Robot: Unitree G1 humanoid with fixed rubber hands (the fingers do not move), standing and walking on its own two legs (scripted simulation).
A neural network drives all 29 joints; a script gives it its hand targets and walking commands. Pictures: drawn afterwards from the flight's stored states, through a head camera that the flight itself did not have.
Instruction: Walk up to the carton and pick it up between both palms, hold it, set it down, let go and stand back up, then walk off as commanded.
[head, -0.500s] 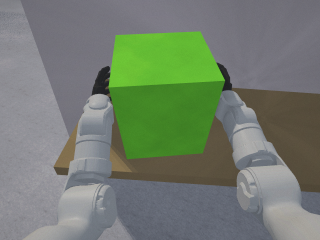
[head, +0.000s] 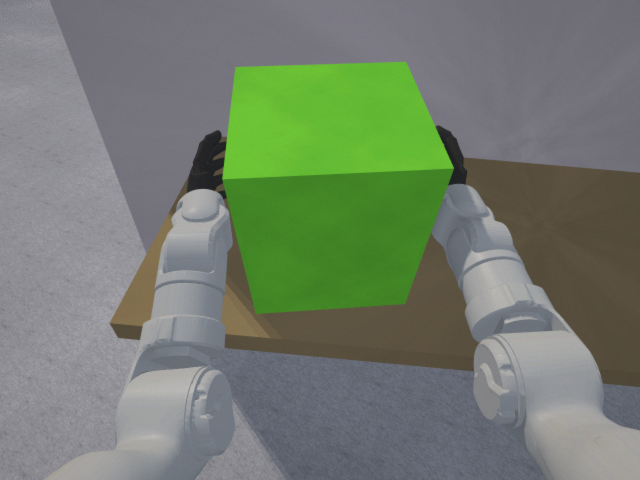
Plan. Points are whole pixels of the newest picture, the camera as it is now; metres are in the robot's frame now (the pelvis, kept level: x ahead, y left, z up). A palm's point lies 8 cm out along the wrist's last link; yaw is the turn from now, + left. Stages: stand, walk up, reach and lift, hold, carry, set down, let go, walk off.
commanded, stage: set down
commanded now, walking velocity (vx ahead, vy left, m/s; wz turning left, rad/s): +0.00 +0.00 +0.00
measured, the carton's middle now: (326, 194) +0.43 +0.02 +0.16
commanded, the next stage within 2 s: none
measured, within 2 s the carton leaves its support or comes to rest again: rests again in 1.84 s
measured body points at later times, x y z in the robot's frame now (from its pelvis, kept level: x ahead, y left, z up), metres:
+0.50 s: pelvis +0.00 +0.00 +0.00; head -0.01 +0.02 +0.45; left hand +0.41 +0.17 +0.14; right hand +0.44 -0.13 +0.15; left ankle -0.01 +0.13 -0.74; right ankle +0.01 -0.11 -0.74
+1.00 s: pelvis +0.02 +0.00 +0.00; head +0.01 +0.02 +0.45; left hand +0.43 +0.17 +0.12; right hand +0.46 -0.13 +0.13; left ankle -0.01 +0.13 -0.74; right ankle +0.01 -0.11 -0.74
